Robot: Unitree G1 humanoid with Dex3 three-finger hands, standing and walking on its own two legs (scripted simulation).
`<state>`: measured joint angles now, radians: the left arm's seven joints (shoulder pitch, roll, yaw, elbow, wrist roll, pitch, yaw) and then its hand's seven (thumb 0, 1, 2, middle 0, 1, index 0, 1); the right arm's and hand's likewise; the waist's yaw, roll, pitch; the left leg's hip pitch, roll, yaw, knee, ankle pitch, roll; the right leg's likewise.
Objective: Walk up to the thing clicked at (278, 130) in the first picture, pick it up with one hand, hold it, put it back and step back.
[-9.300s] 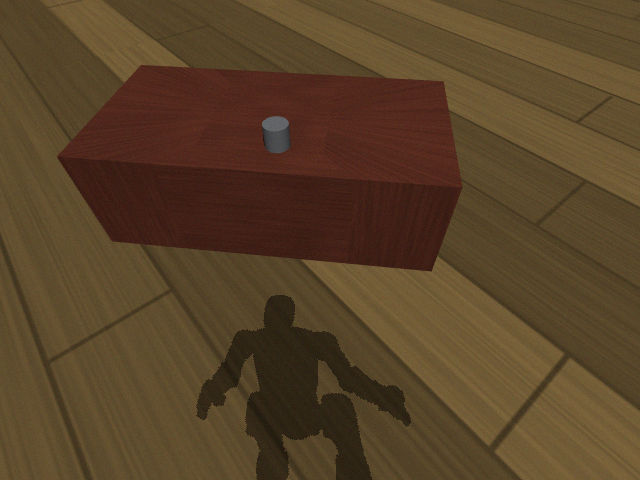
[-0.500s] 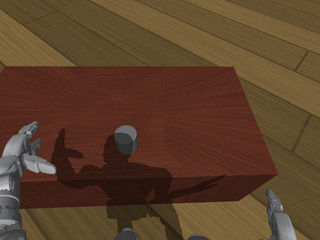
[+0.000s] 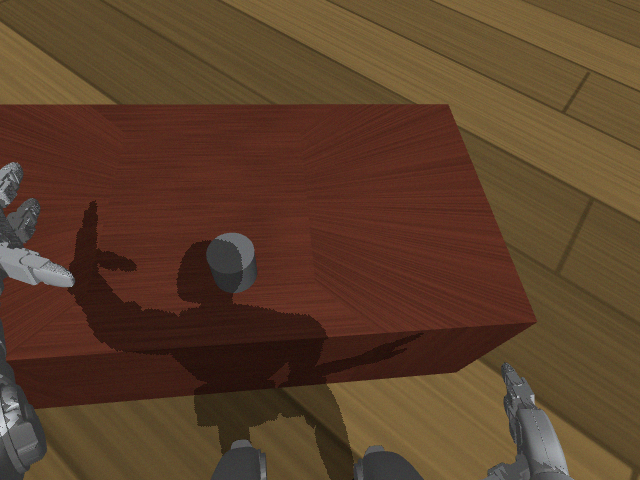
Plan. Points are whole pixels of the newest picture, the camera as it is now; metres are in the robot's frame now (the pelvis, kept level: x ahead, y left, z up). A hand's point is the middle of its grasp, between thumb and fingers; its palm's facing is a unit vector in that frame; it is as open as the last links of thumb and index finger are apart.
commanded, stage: go down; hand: left
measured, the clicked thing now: (233, 263) +0.51 +0.14 -0.23
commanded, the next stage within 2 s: approach in 0.44 s
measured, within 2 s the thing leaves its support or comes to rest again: neither
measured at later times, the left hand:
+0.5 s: hand (44, 211) +0.43 +0.33 +0.06, palm faces +0.13 -0.99 -0.03, open 17.7 cm
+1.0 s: hand (136, 239) +0.48 +0.27 -0.08, palm faces +0.10 -0.99 +0.07, open 17.7 cm
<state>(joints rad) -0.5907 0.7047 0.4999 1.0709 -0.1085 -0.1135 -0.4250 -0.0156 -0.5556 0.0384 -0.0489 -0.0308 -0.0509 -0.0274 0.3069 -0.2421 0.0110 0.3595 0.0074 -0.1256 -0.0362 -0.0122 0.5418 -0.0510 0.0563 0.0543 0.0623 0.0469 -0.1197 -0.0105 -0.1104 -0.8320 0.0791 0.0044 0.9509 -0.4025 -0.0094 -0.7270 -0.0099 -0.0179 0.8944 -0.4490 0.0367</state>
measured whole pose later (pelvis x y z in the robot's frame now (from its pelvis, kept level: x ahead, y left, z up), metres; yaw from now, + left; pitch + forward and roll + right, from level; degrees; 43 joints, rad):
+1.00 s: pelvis -0.02 +0.01 -0.07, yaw -2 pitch +28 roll -6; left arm -0.79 0.74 0.58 1.28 -0.11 -0.47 -0.39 -0.02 -0.61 0.02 -0.06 -0.05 -0.05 -0.06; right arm 0.29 -0.28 -0.03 0.10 -0.06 -0.15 0.01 -0.01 0.52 -0.05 0.06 0.05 0.06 0.05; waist -0.28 -0.05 -0.12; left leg -1.28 0.10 -0.04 1.29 -0.49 0.00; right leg -1.15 0.01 -0.04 1.21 -0.54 0.04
